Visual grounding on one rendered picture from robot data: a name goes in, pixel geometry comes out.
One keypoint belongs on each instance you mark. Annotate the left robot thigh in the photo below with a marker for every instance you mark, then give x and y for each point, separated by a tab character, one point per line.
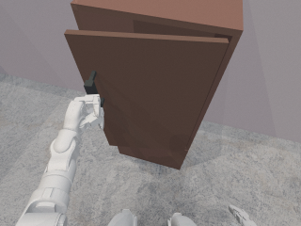
123	219

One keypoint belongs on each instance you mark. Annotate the robot left hand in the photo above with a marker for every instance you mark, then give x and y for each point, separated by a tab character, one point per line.
79	119

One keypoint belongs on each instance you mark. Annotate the left robot upper arm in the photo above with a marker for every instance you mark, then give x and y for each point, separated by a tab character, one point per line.
44	219

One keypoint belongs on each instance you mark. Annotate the robot thigh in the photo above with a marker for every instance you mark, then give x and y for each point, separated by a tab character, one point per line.
180	221
123	219

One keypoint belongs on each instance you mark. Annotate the left robot forearm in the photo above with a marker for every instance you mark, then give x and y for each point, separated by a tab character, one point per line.
52	194

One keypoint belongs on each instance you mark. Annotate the right robot thigh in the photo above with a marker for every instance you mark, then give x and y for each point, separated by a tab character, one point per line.
180	221

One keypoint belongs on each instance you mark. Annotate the robot right hand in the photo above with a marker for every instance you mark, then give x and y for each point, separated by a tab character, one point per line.
241	216

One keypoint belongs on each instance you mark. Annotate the handle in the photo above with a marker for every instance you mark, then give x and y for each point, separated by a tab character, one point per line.
90	86

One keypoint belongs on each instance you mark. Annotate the cupboard door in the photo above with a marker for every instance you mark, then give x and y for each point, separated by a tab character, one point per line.
154	86

